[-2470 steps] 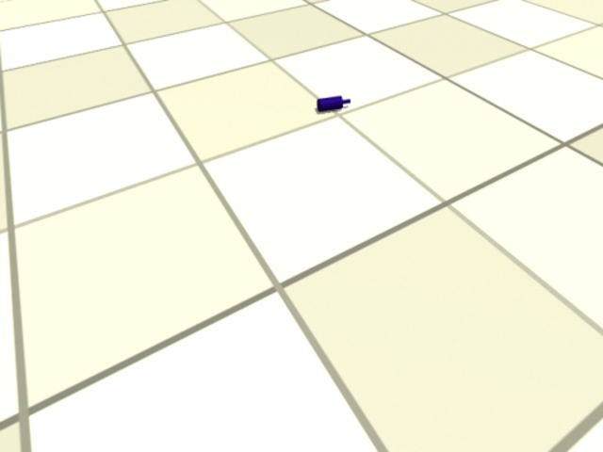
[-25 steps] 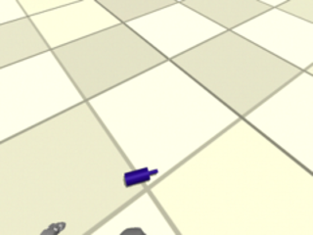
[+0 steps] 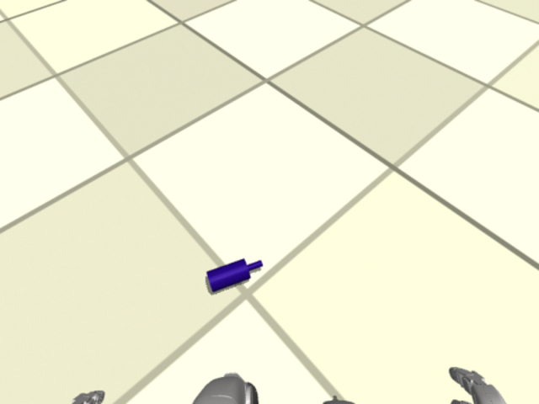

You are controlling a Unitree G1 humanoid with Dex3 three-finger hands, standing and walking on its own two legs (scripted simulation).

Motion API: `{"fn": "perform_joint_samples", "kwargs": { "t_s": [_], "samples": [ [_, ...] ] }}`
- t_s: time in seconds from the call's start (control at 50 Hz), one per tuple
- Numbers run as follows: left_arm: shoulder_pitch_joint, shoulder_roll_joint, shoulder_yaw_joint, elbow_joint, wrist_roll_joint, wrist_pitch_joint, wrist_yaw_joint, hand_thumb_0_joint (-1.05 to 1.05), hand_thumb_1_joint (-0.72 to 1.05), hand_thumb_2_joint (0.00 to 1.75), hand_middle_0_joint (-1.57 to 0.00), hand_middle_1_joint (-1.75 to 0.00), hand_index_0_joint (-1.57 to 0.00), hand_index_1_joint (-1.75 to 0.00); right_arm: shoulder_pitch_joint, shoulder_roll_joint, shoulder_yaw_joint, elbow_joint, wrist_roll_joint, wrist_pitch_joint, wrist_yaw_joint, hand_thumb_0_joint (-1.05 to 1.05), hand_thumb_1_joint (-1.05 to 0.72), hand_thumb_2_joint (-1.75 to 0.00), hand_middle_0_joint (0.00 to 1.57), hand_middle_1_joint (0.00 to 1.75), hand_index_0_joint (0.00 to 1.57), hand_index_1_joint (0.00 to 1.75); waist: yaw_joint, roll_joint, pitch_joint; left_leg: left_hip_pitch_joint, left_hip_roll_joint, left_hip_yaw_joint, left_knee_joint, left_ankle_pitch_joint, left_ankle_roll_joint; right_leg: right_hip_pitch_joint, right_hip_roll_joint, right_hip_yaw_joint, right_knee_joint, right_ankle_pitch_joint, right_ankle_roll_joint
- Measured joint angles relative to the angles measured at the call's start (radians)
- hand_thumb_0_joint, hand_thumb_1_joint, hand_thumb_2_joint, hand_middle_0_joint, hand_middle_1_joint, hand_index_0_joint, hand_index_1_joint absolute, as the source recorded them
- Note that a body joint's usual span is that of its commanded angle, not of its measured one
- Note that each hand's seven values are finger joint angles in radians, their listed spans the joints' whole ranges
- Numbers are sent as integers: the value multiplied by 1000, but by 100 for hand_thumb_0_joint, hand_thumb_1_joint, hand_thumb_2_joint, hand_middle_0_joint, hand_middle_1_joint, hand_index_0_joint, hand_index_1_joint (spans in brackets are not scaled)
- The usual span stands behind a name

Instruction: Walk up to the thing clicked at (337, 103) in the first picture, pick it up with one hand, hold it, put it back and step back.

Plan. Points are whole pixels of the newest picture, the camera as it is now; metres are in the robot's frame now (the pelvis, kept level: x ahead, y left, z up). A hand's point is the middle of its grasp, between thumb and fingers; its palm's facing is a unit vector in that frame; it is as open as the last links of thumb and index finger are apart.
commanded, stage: step back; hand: left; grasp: from above
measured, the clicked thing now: (236, 272) +0.58 +0.17 -0.71
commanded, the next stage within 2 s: none
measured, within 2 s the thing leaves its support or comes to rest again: neither
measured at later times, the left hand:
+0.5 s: hand out of the picture -0.02 +0.28 -0.14, palm faces +0.08 -0.93 -0.36, open 7.4 cm
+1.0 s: hand out of the picture -0.22 +0.24 -0.12, palm faces +0.05 -0.90 -0.44, open 7.4 cm
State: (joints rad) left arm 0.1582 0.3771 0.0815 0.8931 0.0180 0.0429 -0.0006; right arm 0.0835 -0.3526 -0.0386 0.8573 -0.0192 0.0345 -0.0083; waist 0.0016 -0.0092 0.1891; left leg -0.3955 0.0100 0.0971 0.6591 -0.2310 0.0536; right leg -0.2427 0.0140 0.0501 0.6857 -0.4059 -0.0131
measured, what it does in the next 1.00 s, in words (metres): walks backwards: left foot, then right foot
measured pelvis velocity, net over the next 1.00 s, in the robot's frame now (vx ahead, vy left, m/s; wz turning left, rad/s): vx -0.30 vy -0.04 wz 0.07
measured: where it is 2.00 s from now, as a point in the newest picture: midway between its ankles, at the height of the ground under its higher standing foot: outside the picture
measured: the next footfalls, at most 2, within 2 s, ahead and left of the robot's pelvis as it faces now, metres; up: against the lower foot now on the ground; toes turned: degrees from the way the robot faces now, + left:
left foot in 0.34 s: -0.07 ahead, +0.12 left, +0.00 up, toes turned +3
right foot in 0.74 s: -0.20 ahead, -0.16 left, +0.00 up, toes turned +2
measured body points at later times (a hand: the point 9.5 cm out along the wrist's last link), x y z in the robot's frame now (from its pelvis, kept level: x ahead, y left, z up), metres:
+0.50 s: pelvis -0.13 +0.00 +0.01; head -0.08 +0.03 +0.46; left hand -0.03 +0.32 -0.11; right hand -0.01 -0.30 -0.09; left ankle -0.11 +0.11 -0.72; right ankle -0.12 -0.14 -0.64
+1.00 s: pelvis -0.30 -0.04 +0.01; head -0.25 -0.06 +0.45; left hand -0.23 +0.28 -0.09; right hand -0.20 -0.36 -0.12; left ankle -0.32 +0.09 -0.67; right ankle -0.24 -0.16 -0.72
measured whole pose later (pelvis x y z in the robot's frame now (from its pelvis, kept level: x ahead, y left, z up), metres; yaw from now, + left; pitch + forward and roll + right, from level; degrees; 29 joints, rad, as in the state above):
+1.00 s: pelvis -0.30 -0.04 +0.01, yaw +4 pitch -2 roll +1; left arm 0.18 0.36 0.08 0.81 0.05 0.05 0.01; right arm 0.21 -0.41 -0.06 0.87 -0.01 0.05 -0.02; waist 0.02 0.02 0.15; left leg -0.39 -0.08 -0.09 0.98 -0.51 -0.02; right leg -0.36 -0.04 0.00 0.66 -0.26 -0.01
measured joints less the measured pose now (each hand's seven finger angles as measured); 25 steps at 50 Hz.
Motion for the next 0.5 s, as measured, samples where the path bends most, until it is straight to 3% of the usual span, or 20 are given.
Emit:
{"fn": "perform_joint_samples", "kwargs": {
  "t_s": [0.04, 0.1, 0.14, 0.2, 0.24, 0.3, 0.34, 0.38, 0.44, 0.5],
  "samples": [
    [11, -19, 0, 3, 8, -7, -4, 0, 90, 90, -21, -30, -21, -30, -5, -19, -5, 14, 8, 10, 2, 1, -90, -90, 20, 30, 21, 30, -7, 48, -4, -18, 21, -33, 22, -1, -14, 7, 26, -27, -24, 22, 0],
    [38, -22, -6, -14, 16, -6, -11, 0, 90, 90, -21, -30, -21, -30, 12, -23, -12, 35, 14, 23, -1, 1, -90, -90, 20, 30, 21, 30, 11, 29, -27, -72, -66, -123, 223, -214, -42, -14, 1, -18, -21, 41, -12],
    [41, -28, -8, -22, 17, -5, -3, 0, 90, 90, -21, -30, -21, -30, 31, -33, -14, 37, 19, 21, -1, 1, -90, -90, 20, 30, 21, 30, 18, 23, -34, -91, -116, -179, 371, -240, -48, -16, -15, -15, -51, 71, -11],
    [28, -30, -10, -46, 20, -3, 4, 0, 90, 90, -21, -30, -21, -30, 61, -50, -13, 34, 19, 12, -5, 1, -91, -90, 20, 30, 21, 30, 18, 25, -41, -72, -134, -213, 452, -251, -60, -35, -25, -27, -83, 111, -5],
    [11, -28, -11, -70, 22, -6, 9, 0, 90, 90, -21, -30, -21, -30, 77, -59, -12, 33, 18, 12, -9, 1, -91, -90, 20, 30, 21, 30, 15, 26, -37, -30, -120, -211, 411, -272, -70, -53, -31, -41, -87, 128, -3],
    [-19, -18, -13, -109, 20, -11, 15, 0, 90, 90, -21, -30, -21, -30, 90, -60, -12, 35, 13, 11, -11, 1, -91, -90, 20, 30, 20, 30, 9, 16, -23, 58, -73, -174, 222, -276, -68, -88, -45, -65, -63, 139, 6],
    [-37, -7, -17, -128, 12, -7, 13, 0, 90, 90, -21, -30, -21, -30, 96, -58, -15, 33, 6, 3, -8, 1, -91, -90, 20, 30, 20, 30, 2, 7, -16, 131, -45, -144, 29, -181, -59, -121, -57, -79, -18, 132, 16],
    [-58, 11, -13, -130, 4, 4, 11, 0, 90, 90, -21, -30, -21, -30, 83, -33, -18, 39, -7, -5, -7, 1, -91, -90, 20, 30, 20, 30, 11, -46, 12, 151, -71, -111, -21, -109, -39, -149, -81, -43, 36, 130, 13],
    [-58, 10, -7, -102, -1, 23, 17, 0, 90, 90, -21, -30, -21, -30, 81, -16, -5, 25, -10, -12, 8, 1, -91, -90, 20, 30, 21, 30, -5, -36, 3, 123, -45, -121, -7, -96, -24, -206, 22, 52, 253, -95, -3],
    [-42, 16, 0, -90, -10, 26, 18, 0, 90, 90, -21, -30, -21, -30, 76, 0, 7, 12, -12, -14, 2, 1, -90, -90, 20, 30, 21, 30, -5, -35, -15, 110, -21, -119, -47, -50, -26, -242, 87, 99, 463, -111, -10]
  ]
}}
